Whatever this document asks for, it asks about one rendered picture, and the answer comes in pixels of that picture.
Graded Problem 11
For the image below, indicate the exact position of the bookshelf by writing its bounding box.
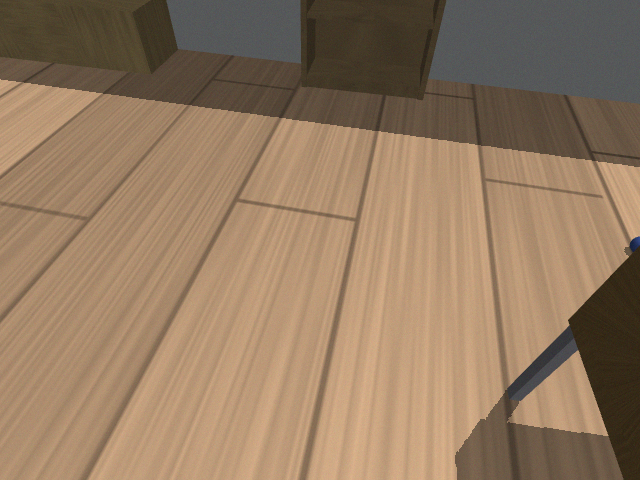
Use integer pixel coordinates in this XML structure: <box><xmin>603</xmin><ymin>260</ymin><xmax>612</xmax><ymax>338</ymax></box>
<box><xmin>300</xmin><ymin>0</ymin><xmax>446</xmax><ymax>100</ymax></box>

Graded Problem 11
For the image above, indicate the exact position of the ball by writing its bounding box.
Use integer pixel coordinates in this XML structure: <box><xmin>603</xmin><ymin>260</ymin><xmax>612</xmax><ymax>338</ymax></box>
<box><xmin>630</xmin><ymin>236</ymin><xmax>640</xmax><ymax>252</ymax></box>

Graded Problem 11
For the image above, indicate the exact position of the chair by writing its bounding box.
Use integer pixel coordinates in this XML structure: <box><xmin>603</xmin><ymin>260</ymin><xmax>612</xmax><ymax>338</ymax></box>
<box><xmin>507</xmin><ymin>246</ymin><xmax>640</xmax><ymax>480</ymax></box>

